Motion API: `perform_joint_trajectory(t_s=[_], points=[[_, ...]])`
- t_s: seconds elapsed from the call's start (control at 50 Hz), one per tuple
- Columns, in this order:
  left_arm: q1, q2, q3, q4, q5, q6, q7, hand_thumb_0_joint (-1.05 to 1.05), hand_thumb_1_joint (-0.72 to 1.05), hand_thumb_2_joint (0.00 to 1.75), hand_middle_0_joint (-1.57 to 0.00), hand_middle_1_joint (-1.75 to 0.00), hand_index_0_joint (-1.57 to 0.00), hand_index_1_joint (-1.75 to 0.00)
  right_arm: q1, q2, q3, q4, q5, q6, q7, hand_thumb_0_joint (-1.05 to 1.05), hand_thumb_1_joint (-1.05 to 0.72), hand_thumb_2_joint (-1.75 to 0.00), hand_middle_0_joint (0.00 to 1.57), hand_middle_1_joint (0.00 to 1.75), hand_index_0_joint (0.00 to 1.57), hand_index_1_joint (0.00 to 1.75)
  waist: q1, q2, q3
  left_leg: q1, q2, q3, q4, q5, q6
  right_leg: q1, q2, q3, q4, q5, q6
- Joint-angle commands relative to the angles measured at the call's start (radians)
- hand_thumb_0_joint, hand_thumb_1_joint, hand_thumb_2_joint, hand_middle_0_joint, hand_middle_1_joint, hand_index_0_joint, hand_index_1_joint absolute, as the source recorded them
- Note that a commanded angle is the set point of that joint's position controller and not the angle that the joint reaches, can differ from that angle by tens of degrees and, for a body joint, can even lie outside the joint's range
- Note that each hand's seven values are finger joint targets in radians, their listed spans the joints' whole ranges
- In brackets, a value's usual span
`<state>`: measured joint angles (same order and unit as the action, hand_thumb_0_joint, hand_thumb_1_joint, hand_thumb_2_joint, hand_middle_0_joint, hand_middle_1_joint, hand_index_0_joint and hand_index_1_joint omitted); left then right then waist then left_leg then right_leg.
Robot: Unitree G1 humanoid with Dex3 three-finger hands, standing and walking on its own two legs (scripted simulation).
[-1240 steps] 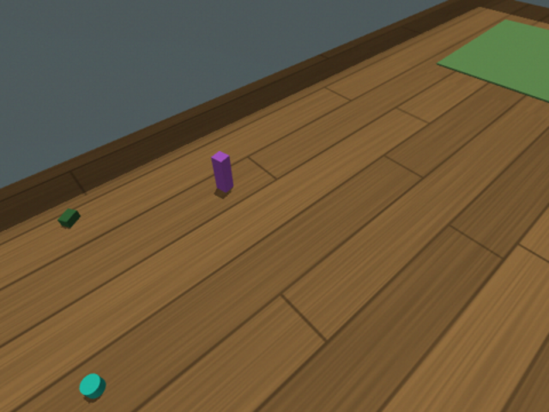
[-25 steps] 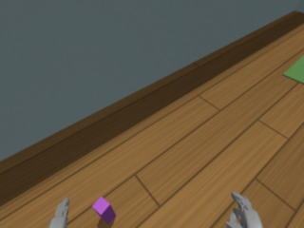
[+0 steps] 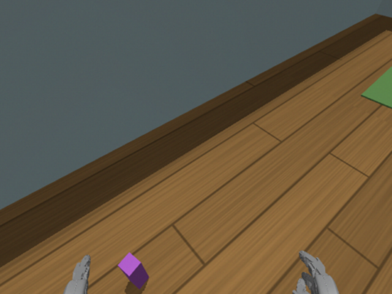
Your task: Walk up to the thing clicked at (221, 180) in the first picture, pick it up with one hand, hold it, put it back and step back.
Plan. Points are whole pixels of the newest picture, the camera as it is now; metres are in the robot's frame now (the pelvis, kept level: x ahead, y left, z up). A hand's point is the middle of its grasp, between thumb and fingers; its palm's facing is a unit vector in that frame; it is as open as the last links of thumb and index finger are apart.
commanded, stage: home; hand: left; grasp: from the side
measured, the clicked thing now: (134, 271) +0.38 +0.27 -0.62
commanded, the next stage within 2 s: stand in 0.88 s
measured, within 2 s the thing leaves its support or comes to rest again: neither
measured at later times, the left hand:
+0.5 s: hand out of the picture +0.17 +0.18 -0.06, palm faces +0.09 -0.95 -0.28, open 17.5 cm
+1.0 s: hand out of the picture +0.18 +0.19 -0.06, palm faces +0.09 -0.95 -0.28, open 17.6 cm
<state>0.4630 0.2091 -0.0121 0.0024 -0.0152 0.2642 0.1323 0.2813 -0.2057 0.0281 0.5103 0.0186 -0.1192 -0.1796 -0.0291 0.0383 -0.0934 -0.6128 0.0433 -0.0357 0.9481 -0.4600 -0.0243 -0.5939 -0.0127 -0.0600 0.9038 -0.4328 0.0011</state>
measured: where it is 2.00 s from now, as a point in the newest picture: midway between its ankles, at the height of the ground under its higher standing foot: outside the picture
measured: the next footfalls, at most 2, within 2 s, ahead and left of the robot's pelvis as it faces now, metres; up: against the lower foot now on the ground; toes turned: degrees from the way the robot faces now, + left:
none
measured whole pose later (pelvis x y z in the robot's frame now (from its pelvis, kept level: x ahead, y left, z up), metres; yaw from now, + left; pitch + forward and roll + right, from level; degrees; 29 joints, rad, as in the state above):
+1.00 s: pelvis +0.01 +0.00 +0.00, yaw +0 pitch +7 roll -2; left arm 0.46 0.20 -0.01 0.02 -0.01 0.27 0.13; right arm 0.27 -0.20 0.03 0.52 0.01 -0.13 -0.18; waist -0.02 0.03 -0.10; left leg -0.60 0.04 -0.03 0.94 -0.47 -0.02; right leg -0.58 -0.02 -0.06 0.89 -0.44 0.01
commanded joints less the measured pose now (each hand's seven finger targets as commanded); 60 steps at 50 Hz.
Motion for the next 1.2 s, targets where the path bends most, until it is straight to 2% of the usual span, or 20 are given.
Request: perform_joint_trajectory(t_s=[0.0, 0.04, 0.1, 0.12, 0.16, 0.18, 0.22, 0.28, 0.32, 0.36, 0.58, 0.6, 0.62, 0.76, 0.96, 1.0, 1.02, 1.04, 1.12, 1.18], points=[[0.028, 0.063, 0.039, -0.115, 0.008, -0.045, 0.01, 0.0, -0.52, 0.07, -0.05, -0.06, -0.05, -0.06, -0.082, -0.11, -0.044, -0.166, -0.006, -0.064, -0.013, 0.0, -0.9, -0.9, 0.2, 0.3, 0.2, 0.3, 0.002, -0.053, -0.058, 0.03, -0.042, 0.04, -0.15, 0.117, 0.035, 0.055, 0.024, 0.003, -0.177, 0.106, 0.001], [-0.055, 0.12, 0.075, -0.23, 0.011, -0.059, 0.014, 0.0, -0.53, 0.07, -0.05, -0.06, -0.05, -0.06, -0.071, -0.114, -0.049, -0.161, -0.008, -0.063, -0.016, 0.0, -0.9, -0.9, 0.2, 0.3, 0.2, 0.3, 0.007, -0.005, -0.129, 0.067, -0.039, 0.038, -0.149, 0.153, 0.03, 0.084, 0.025, 0.005, -0.162, 0.138, -0.004], [-0.009, 0.079, 0.047, -0.16, 0.011, -0.052, 0.011, 0.0, -0.52, 0.07, -0.05, -0.06, -0.05, -0.06, -0.072, -0.107, -0.045, -0.157, -0.009, -0.066, -0.012, 0.0, -0.9, -0.9, 0.2, 0.3, 0.2, 0.3, 0.003, -0.001, -0.083, 0.052, -0.034, 0.026, -0.165, 0.142, 0.026, 0.067, 0.033, -0.008, -0.149, 0.124, -0.008], [-0.034, 0.1, 0.063, -0.189, 0.01, -0.055, 0.013, 0.0, -0.56, 0.05, -0.05, -0.05, -0.05, -0.05, -0.076, -0.111, -0.046, -0.159, -0.006, -0.066, -0.012, 0.0, -0.9, -0.9, 0.2, 0.3, 0.2, 0.3, 0.01, 0.008, -0.089, 0.058, -0.032, 0.026, -0.173, 0.14, 0.024, 0.067, 0.034, -0.01, -0.149, 0.12, -0.01], [-0.056, 0.106, 0.063, -0.195, 0.013, -0.057, 0.012, 0.0, -0.57, 0.04, -0.05, -0.05, -0.05, -0.05, -0.073, -0.114, -0.047, -0.158, -0.008, -0.069, -0.015, 0.0, -0.9, -0.9, 0.2, 0.3, 0.2, 0.3, -0.002, -0.003, -0.096, 0.063, -0.034, 0.029, -0.166, 0.134, 0.027, 0.065, 0.034, -0.005, -0.155, 0.116, -0.007], [-0.05, 0.117, 0.072, -0.217, 0.012, -0.058, 0.014, 0.0, -0.56, 0.05, -0.05, -0.05, -0.05, -0.05, -0.071, -0.112, -0.047, -0.154, -0.008, -0.07, -0.014, 0.0, -0.9, -0.9, 0.2, 0.3, 0.2, 0.3, 0.009, 0.002, -0.116, 0.067, -0.034, 0.027, -0.167, 0.148, 0.026, 0.079, 0.032, -0.006, -0.151, 0.127, -0.009], [0.005, 0.063, 0.032, -0.127, 0.011, -0.05, 0.008, 0.0, -0.58, 0.04, -0.05, -0.05, -0.05, -0.05, -0.077, -0.109, -0.042, -0.158, -0.01, -0.072, -0.012, 0.0, -0.9, -0.9, 0.2, 0.3, 0.2, 0.3, -0.001, -0.022, -0.064, 0.044, -0.032, 0.023, -0.172, 0.119, 0.027, 0.055, 0.035, -0.011, -0.154, 0.1, -0.007], [-0.064, 0.127, 0.08, -0.224, 0.013, -0.061, 0.014, 0.0, -0.57, 0.05, -0.05, -0.05, -0.05, -0.05, -0.072, -0.113, -0.047, -0.158, -0.009, -0.071, -0.015, 0.0, -0.9, -0.9, 0.2, 0.3, 0.2, 0.3, 0.011, -0.001, -0.116, 0.061, -0.038, 0.031, -0.164, 0.128, 0.028, 0.075, 0.029, -0.002, -0.164, 0.108, -0.006], [-0.014, 0.083, 0.044, -0.165, 0.011, -0.053, 0.008, 0.0, -0.57, 0.05, -0.05, -0.05, -0.05, -0.05, -0.07, -0.108, -0.041, -0.153, -0.01, -0.075, -0.013, 0.0, -0.9, -0.9, 0.2, 0.3, 0.2, 0.3, 0.002, -0.021, -0.071, 0.047, -0.038, 0.033, -0.159, 0.132, 0.03, 0.063, 0.028, -0.002, -0.163, 0.116, -0.005], [-0.028, 0.097, 0.057, -0.198, 0.01, -0.058, 0.01, 0.0, -0.56, 0.05, -0.05, -0.05, -0.05, -0.05, -0.072, -0.109, -0.044, -0.155, -0.009, -0.074, -0.013, 0.0, -0.9, -0.9, 0.2, 0.3, 0.2, 0.3, 0.013, -0.011, -0.091, 0.054, -0.039, 0.034, -0.16, 0.139, 0.028, 0.066, 0.027, -0.003, -0.161, 0.12, -0.007], [-0.033, 0.102, 0.064, -0.179, 0.015, -0.051, 0.014, 0.0, -0.59, 0.03, -0.04, -0.05, -0.04, -0.05, -0.064, -0.11, -0.047, -0.146, -0.012, -0.07, -0.02, 0.0, -0.9, -0.9, 0.2, 0.3, 0.2, 0.3, 0.003, -0.02, -0.124, 0.082, -0.032, 0.031, -0.144, 0.229, 0.027, 0.091, 0.03, -0.003, -0.147, 0.207, -0.003], [-0.007, 0.082, 0.049, -0.135, 0.014, -0.046, 0.011, 0.0, -0.59, 0.03, -0.04, -0.05, -0.04, -0.05, -0.066, -0.112, -0.045, -0.147, -0.012, -0.07, -0.019, 0.0, -0.9, -0.9, 0.2, 0.3, 0.2, 0.3, 0.002, -0.04, -0.112, 0.071, -0.034, 0.031, -0.145, 0.226, 0.03, 0.095, 0.03, -0.005, -0.149, 0.204, -0.003], [-0.027, 0.099, 0.065, -0.187, 0.012, -0.049, 0.013, 0.0, -0.59, 0.03, -0.04, -0.05, -0.04, -0.05, -0.069, -0.109, -0.046, -0.153, -0.012, -0.07, -0.019, 0.0, -0.9, -0.9, 0.2, 0.3, 0.2, 0.3, 0.013, -0.016, -0.115, 0.068, -0.036, 0.035, -0.145, 0.212, 0.029, 0.094, 0.026, -0.001, -0.155, 0.196, -0.003], [-0.026, 0.088, 0.062, -0.175, 0.011, -0.049, 0.011, 0.0, -0.6, 0.03, -0.04, -0.05, -0.04, -0.05, -0.071, -0.106, -0.045, -0.152, -0.012, -0.068, -0.016, 0.0, -0.9, -0.9, 0.2, 0.3, 0.2, 0.3, 0.017, -0.002, -0.108, 0.068, -0.036, 0.033, -0.154, 0.204, 0.027, 0.099, 0.026, -0.003, -0.153, 0.182, -0.006], [-0.034, 0.091, 0.057, -0.177, 0.012, -0.047, 0.011, 0.0, -0.6, 0.03, -0.04, -0.05, -0.04, -0.05, -0.07, -0.11, -0.047, -0.149, -0.012, -0.068, -0.016, 0.0, -0.9, -0.9, 0.2, 0.3, 0.2, 0.3, 0.008, -0.001, -0.11, 0.078, -0.035, 0.031, -0.155, 0.21, 0.026, 0.093, 0.028, -0.005, -0.15, 0.189, -0.006], [-0.034, 0.094, 0.063, -0.177, 0.012, -0.049, 0.013, 0.0, -0.44, 0.19, -0.2, -0.21, -0.2, -0.21, -0.073, -0.109, -0.047, -0.148, -0.011, -0.068, -0.017, 0.0, -0.9, -0.9, 0.2, 0.3, 0.2, 0.3, 0.012, -0.01, -0.11, 0.078, -0.034, 0.029, -0.158, 0.208, 0.026, 0.095, 0.029, -0.008, -0.151, 0.183, -0.007], [-0.045, 0.103, 0.063, -0.201, 0.013, -0.051, 0.014, 0.0, -0.36, 0.27, -0.2, -0.29, -0.2, -0.29, -0.072, -0.111, -0.048, -0.149, -0.012, -0.068, -0.018, 0.0, -0.9, -0.9, 0.2, 0.3, 0.2, 0.3, 0.009, -0.007, -0.115, 0.081, -0.035, 0.032, -0.155, 0.206, 0.027, 0.091, 0.027, -0.004, -0.154, 0.183, -0.006], [-0.017, 0.077, 0.043, -0.147, 0.013, -0.045, 0.01, 0.0, -0.28, 0.35, -0.2, -0.3, -0.2, -0.3, -0.073, -0.11, -0.045, -0.148, -0.012, -0.068, -0.017, 0.0, -0.9, -0.9, 0.2, 0.3, 0.2, 0.3, 0.003, -0.02, -0.098, 0.074, -0.036, 0.032, -0.155, 0.202, 0.028, 0.085, 0.028, -0.004, -0.156, 0.182, -0.004], [-0.031, 0.098, 0.064, -0.176, 0.012, -0.047, 0.013, 0.0, 0.04, 0.67, -0.2, -0.3, -0.2, -0.3, -0.075, -0.114, -0.048, -0.151, -0.011, -0.069, -0.017, 0.0, -0.9, -0.9, 0.2, 0.3, 0.2, 0.3, 0.011, -0.022, -0.124, 0.078, -0.037, 0.032, -0.151, 0.219, 0.029, 0.103, 0.026, -0.004, -0.155, 0.2, -0.004], [-0.03, 0.085, 0.054, -0.163, 0.013, -0.046, 0.012, 0.0, 0.28, 0.9, -0.2, -0.3, -0.2, -0.3, -0.072, -0.109, -0.046, -0.146, -0.014, -0.067, -0.016, 0.0, -0.9, -0.9, 0.2, 0.3, 0.2, 0.3, 0.007, -0.021, -0.117, 0.077, -0.034, 0.029, -0.155, 0.212, 0.028, 0.102, 0.028, -0.007, -0.15, 0.188, -0.005]])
